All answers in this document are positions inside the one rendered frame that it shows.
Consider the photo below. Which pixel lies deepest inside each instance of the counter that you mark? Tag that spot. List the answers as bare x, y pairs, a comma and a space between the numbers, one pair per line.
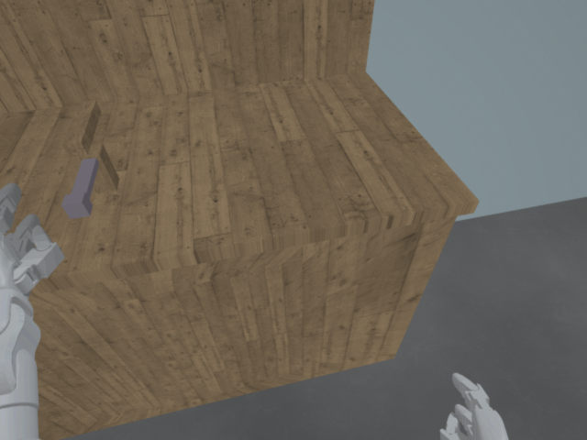
263, 213

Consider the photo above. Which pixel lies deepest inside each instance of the robot left forearm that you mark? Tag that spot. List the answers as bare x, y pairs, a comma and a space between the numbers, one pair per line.
19, 391

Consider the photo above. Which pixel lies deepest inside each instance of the robot left hand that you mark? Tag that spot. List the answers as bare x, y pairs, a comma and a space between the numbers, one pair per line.
22, 265

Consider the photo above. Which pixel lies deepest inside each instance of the tap lever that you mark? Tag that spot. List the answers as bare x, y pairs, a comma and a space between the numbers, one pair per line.
78, 204

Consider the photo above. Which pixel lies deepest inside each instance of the robot right hand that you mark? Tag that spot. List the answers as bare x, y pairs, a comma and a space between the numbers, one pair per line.
481, 422

